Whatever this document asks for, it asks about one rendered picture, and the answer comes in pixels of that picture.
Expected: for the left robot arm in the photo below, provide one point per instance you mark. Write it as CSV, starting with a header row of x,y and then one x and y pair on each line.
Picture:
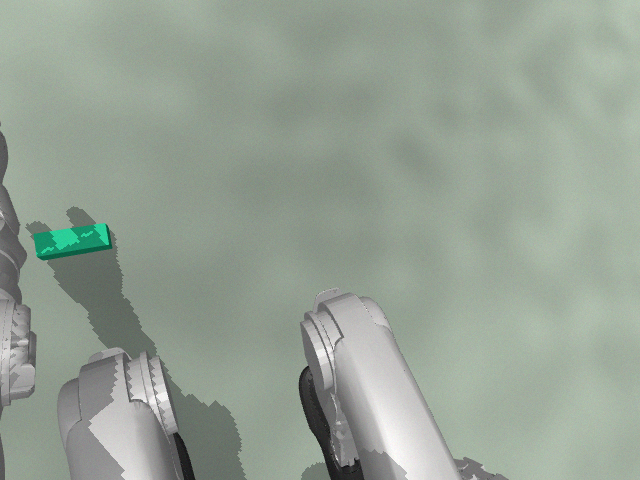
x,y
17,342

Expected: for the left robot hand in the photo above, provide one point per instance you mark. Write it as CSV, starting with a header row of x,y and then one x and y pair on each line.
x,y
3,157

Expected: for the left robot foot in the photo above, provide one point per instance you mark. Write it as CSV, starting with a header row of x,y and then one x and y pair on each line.
x,y
184,458

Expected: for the right robot hand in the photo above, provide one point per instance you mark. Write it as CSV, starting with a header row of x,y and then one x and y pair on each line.
x,y
472,470

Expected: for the small box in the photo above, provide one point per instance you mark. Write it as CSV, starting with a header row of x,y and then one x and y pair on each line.
x,y
72,241

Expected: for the right robot foot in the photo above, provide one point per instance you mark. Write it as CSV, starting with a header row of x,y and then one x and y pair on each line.
x,y
319,426

